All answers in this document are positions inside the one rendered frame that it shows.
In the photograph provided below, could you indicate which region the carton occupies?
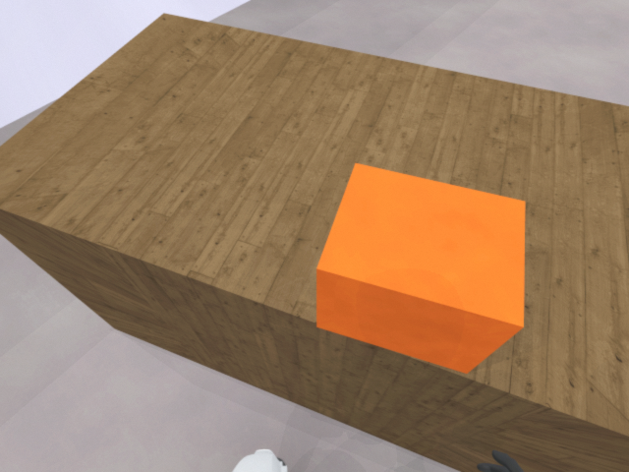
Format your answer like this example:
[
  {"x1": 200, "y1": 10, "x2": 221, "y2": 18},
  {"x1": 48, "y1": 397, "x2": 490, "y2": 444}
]
[{"x1": 316, "y1": 163, "x2": 525, "y2": 374}]

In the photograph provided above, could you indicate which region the robot right hand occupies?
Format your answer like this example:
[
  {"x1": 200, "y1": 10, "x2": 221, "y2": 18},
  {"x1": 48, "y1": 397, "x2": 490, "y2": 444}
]
[{"x1": 477, "y1": 450, "x2": 524, "y2": 472}]

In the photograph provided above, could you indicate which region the pedestal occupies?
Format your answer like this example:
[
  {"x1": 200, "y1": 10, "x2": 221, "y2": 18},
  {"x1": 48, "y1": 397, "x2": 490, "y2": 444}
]
[{"x1": 0, "y1": 13, "x2": 629, "y2": 472}]

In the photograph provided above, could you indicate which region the robot left shin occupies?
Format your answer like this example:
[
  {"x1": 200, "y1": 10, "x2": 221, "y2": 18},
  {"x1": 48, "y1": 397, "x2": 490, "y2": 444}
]
[{"x1": 255, "y1": 449, "x2": 276, "y2": 457}]

